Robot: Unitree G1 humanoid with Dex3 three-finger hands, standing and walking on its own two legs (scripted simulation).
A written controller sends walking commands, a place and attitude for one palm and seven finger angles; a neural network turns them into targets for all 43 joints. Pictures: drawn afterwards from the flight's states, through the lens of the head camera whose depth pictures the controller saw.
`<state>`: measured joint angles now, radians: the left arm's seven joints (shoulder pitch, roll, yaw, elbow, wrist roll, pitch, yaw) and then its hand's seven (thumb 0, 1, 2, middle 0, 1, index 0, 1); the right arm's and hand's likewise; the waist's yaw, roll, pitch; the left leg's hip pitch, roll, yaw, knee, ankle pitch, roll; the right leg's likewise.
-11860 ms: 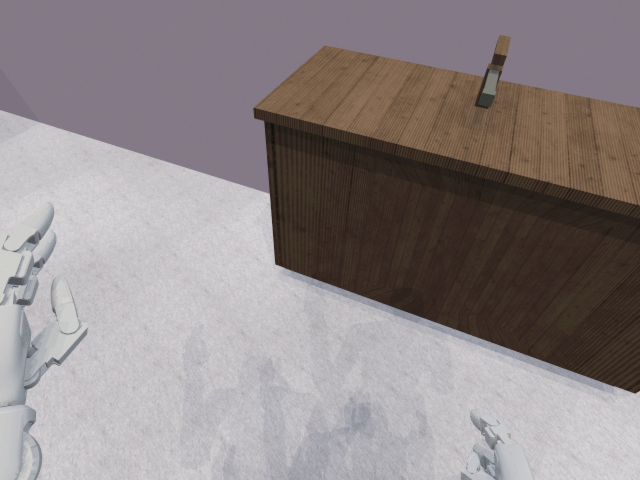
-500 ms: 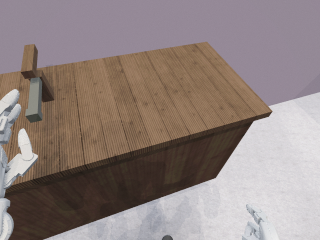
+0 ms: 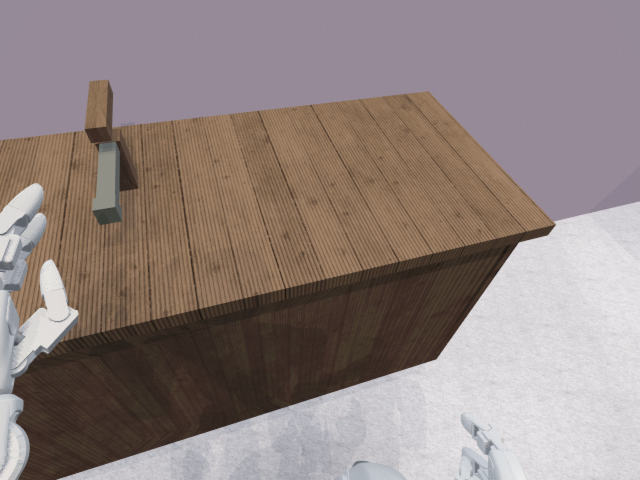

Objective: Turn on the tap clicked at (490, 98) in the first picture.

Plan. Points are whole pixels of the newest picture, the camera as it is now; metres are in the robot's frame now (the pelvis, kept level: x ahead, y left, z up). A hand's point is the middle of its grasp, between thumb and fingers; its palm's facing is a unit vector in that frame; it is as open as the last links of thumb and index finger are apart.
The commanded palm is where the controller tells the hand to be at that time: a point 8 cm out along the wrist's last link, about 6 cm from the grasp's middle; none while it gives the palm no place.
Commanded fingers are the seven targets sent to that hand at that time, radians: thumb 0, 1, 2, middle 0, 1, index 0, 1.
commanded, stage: come to a stop and stand still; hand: left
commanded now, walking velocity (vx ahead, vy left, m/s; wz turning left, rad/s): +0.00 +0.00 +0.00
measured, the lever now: (107, 210) +0.42 +0.32 +0.08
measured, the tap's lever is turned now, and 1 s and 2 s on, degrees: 0 0 0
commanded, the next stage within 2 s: look again from close up in 0.04 s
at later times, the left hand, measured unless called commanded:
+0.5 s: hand (108, 321) +0.22 +0.21 +0.15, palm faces +0.23 -0.85 -0.48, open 7.4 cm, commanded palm +0.16 +0.26 +0.18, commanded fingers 0.00 0.90 0.90 -0.20 -0.30 -0.20 -0.30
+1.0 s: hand (80, 394) +0.17 +0.22 +0.13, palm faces +0.27 -0.88 -0.38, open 7.4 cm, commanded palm +0.11 +0.26 +0.18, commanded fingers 0.00 0.90 0.90 -0.20 -0.30 -0.20 -0.30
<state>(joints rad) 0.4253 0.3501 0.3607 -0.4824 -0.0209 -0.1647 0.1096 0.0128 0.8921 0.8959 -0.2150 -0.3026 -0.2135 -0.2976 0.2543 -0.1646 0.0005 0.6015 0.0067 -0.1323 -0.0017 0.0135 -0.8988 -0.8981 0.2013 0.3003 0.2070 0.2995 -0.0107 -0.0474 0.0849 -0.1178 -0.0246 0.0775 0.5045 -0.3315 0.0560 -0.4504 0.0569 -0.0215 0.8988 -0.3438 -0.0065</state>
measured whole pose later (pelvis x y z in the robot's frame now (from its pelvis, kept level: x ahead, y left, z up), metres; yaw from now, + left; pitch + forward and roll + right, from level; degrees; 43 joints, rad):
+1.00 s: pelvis -0.06 -0.01 +0.00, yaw -3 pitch -3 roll +0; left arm 0.43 0.35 0.30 -0.37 -0.01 -0.16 0.08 0.01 0.89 0.89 -0.22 -0.30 -0.22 -0.30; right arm 0.28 -0.16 0.04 0.54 0.02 -0.12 -0.02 0.01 -0.90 -0.90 0.20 0.30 0.21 0.30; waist 0.01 -0.04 0.08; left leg -0.20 0.01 0.11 0.49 -0.24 0.04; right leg -0.27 0.01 0.01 0.47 -0.16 -0.01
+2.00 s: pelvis -0.02 +0.01 +0.01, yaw -1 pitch -1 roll -1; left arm 0.42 0.38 0.36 -0.49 -0.04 -0.18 0.12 0.01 0.89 0.90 -0.22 -0.30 -0.21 -0.30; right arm 0.19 -0.19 0.02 0.55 0.00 -0.08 -0.05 0.01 -0.90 -0.90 0.20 0.30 0.21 0.30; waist 0.03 -0.03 0.06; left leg -0.16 -0.02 0.09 0.43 -0.27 0.05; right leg -0.22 0.00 0.01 0.40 -0.17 0.01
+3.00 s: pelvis +0.04 -0.01 -0.02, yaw -1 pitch -2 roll +0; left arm 0.45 0.38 0.38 -0.55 -0.04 -0.20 0.15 0.01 0.89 0.90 -0.22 -0.30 -0.21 -0.30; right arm 0.18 -0.20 0.00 0.59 0.01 -0.06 -0.04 0.01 -0.90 -0.90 0.20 0.30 0.21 0.30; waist 0.01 -0.06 0.08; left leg -0.27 0.00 0.08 0.67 -0.35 0.03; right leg -0.30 0.01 0.01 0.82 -0.44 -0.02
